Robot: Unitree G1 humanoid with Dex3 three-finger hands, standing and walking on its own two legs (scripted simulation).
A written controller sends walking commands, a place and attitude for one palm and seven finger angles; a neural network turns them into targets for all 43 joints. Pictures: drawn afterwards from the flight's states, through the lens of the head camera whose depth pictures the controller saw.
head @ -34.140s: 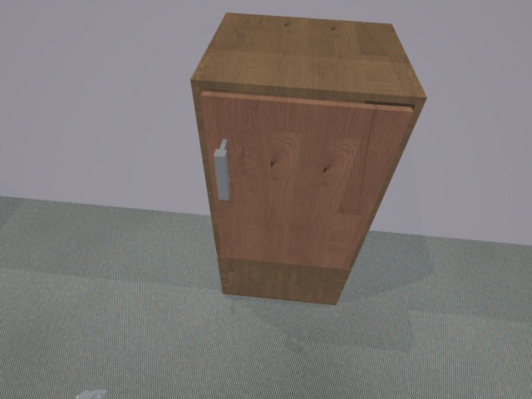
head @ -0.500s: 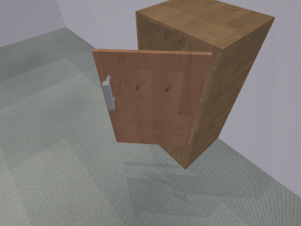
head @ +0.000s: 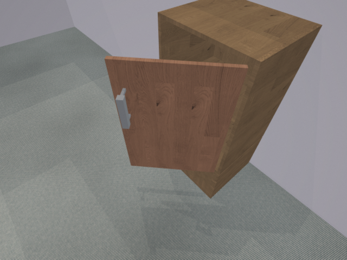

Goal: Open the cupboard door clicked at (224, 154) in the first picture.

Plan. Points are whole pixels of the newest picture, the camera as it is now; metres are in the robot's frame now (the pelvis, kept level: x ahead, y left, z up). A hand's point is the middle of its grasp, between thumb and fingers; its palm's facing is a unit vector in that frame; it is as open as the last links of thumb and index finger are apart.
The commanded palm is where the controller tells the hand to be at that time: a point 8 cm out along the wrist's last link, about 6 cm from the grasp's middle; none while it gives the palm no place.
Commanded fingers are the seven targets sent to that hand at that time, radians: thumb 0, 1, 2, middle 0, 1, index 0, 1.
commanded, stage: come to a stop and stand still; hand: left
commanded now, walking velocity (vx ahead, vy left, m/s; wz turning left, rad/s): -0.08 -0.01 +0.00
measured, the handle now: (125, 108) +0.58 +0.21 -0.02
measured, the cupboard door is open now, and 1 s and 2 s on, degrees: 44 44 44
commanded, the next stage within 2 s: none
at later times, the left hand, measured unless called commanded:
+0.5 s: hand out of the picture +0.04 +0.18 -0.16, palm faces +0.01 -0.96 -0.27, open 7.3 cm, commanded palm none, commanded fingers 0.00 0.90 0.90 -0.20 -0.30 -0.20 -0.30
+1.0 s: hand out of the picture -0.11 +0.21 -0.17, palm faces +0.04 -0.98 -0.21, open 7.3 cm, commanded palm none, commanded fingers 0.00 0.90 0.90 -0.20 -0.30 -0.20 -0.30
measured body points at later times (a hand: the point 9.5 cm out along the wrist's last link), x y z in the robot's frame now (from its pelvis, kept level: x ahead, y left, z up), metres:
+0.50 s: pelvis -0.02 -0.01 +0.00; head +0.01 -0.01 +0.45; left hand +0.04 +0.24 -0.14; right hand +0.04 -0.25 -0.15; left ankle -0.02 +0.11 -0.73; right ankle -0.07 -0.11 -0.73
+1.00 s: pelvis -0.11 +0.02 +0.01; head -0.12 +0.04 +0.45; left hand -0.11 +0.27 -0.15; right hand -0.07 -0.21 -0.14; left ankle -0.02 +0.11 -0.73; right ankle -0.07 -0.11 -0.73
